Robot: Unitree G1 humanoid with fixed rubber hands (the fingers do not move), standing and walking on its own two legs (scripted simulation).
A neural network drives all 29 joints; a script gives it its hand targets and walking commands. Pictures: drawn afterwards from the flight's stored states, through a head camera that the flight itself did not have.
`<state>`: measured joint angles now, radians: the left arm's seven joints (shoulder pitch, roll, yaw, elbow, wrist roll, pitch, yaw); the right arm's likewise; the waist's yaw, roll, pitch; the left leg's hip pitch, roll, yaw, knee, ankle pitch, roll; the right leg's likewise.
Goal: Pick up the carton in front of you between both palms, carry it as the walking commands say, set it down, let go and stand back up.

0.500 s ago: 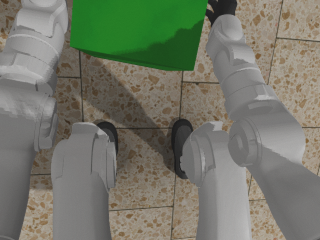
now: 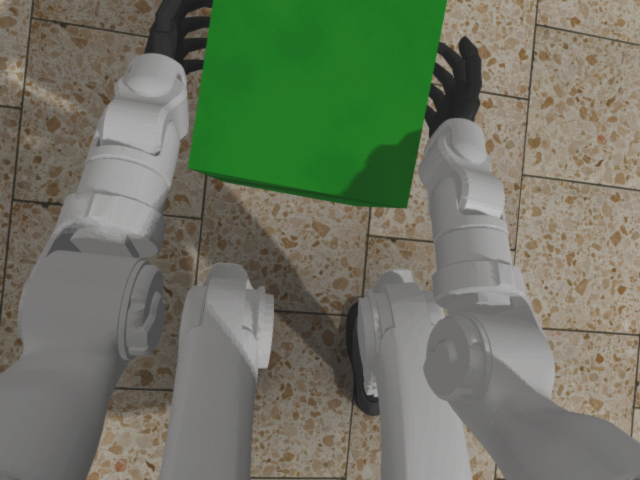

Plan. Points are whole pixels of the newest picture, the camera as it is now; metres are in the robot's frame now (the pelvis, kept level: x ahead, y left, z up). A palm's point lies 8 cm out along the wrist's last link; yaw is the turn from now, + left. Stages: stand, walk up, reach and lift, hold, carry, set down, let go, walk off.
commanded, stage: reach and lift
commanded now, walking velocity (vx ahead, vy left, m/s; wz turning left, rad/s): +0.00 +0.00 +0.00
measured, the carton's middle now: (309, 112) +0.52 +0.03 -0.17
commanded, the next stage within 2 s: none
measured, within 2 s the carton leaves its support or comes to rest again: neither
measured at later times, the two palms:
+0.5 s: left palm (98, 10) +0.48 +0.18 +0.07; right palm (575, 80) +0.48 -0.12 +0.08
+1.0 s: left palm out of the picture +0.43 +0.17 +0.23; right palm out of the picture +0.44 -0.13 +0.24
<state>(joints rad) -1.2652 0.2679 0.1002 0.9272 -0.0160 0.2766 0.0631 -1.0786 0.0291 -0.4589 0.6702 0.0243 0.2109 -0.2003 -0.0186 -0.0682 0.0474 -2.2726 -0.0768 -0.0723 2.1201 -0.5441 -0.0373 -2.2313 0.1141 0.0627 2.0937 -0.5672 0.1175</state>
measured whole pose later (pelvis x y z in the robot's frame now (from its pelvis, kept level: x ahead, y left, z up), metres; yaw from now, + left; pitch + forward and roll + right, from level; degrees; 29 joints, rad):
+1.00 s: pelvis +0.06 -0.01 +0.27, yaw +4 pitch +28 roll -1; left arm -0.59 -0.04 0.32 0.69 0.20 0.32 0.04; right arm -0.54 0.16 -0.43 0.60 -0.19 0.28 -0.08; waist -0.02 -0.02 -0.24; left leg -1.23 -0.09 -0.12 1.19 -0.44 -0.03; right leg -1.21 0.10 0.12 1.19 -0.46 0.04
